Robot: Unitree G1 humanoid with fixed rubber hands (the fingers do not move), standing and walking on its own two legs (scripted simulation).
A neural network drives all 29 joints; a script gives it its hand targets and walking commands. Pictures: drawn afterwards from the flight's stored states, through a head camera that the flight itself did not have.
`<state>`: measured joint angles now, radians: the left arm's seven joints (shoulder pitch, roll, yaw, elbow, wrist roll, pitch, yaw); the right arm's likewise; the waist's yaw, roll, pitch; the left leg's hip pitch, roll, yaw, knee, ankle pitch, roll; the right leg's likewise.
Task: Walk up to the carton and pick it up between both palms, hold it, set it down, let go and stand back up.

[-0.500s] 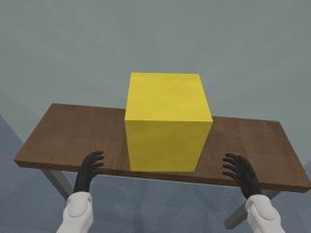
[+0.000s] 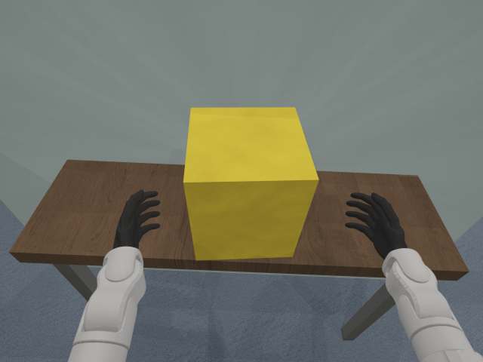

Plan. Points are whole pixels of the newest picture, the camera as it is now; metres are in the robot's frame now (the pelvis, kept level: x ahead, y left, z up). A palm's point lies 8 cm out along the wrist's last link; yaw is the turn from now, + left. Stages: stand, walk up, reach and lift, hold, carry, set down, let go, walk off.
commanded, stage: reach and lift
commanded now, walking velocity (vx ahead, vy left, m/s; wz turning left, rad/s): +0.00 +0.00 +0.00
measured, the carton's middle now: (244, 186) +0.45 +0.00 +0.02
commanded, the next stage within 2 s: none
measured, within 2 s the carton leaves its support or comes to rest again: neither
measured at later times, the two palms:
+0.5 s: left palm (129, 190) +0.36 +0.19 +0.11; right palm (368, 183) +0.40 -0.22 +0.10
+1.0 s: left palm (124, 142) +0.42 +0.20 +0.16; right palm (368, 138) +0.46 -0.22 +0.15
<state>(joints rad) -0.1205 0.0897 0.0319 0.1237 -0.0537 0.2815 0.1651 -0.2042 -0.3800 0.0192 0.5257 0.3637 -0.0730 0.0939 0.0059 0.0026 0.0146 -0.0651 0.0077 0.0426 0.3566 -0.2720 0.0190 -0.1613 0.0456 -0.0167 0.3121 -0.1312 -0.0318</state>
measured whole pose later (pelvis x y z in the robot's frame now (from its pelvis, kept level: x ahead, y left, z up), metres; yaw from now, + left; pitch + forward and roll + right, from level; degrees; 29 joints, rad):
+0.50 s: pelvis -0.02 -0.02 +0.00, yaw +1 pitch +5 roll +0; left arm -0.60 0.19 0.07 0.43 -0.14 0.40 0.15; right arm -0.67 -0.37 -0.03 0.73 0.30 0.15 0.05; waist 0.05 0.00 -0.02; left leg -0.24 0.00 0.02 0.37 -0.22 0.00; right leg -0.33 0.04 -0.04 0.34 -0.10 -0.05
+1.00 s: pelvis -0.01 -0.02 +0.00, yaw +2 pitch +9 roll +0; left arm -0.88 0.26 0.11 0.61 -0.18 0.45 0.14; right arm -0.93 -0.46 0.03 0.87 0.39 0.24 0.02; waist 0.05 0.02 -0.07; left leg -0.31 0.01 0.01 0.38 -0.24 -0.01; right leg -0.39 0.05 -0.04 0.32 -0.10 -0.05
